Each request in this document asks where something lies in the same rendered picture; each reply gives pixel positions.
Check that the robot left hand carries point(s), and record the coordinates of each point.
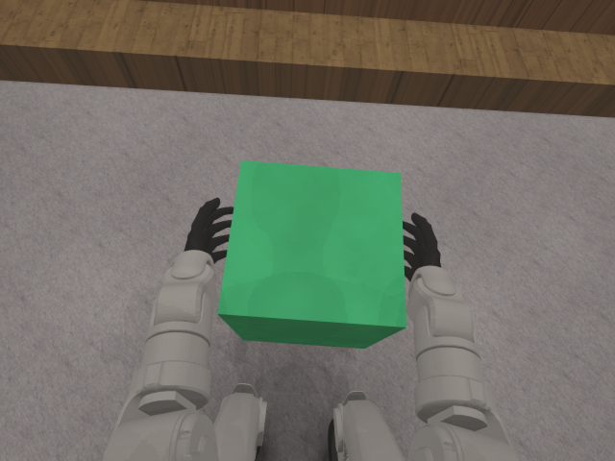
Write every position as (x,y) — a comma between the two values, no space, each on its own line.
(203,229)

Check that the carton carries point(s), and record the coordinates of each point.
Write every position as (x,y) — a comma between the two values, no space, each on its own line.
(315,256)

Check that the left robot forearm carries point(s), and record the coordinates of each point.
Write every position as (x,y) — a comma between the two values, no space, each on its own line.
(174,370)

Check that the robot right upper arm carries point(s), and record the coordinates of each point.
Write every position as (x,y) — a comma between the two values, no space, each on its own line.
(444,442)

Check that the robot left upper arm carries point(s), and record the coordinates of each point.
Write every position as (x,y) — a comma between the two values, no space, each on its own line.
(184,435)

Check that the robot thigh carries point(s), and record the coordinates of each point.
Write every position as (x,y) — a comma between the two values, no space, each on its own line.
(361,432)
(239,427)

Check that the robot right thigh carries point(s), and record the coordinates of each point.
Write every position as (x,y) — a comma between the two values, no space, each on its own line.
(361,432)

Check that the robot left thigh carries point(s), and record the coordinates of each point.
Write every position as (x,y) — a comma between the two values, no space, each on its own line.
(239,427)

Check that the right robot forearm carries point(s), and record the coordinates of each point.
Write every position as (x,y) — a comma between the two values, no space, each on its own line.
(451,386)

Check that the robot right hand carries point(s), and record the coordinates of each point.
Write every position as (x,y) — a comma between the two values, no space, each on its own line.
(424,247)

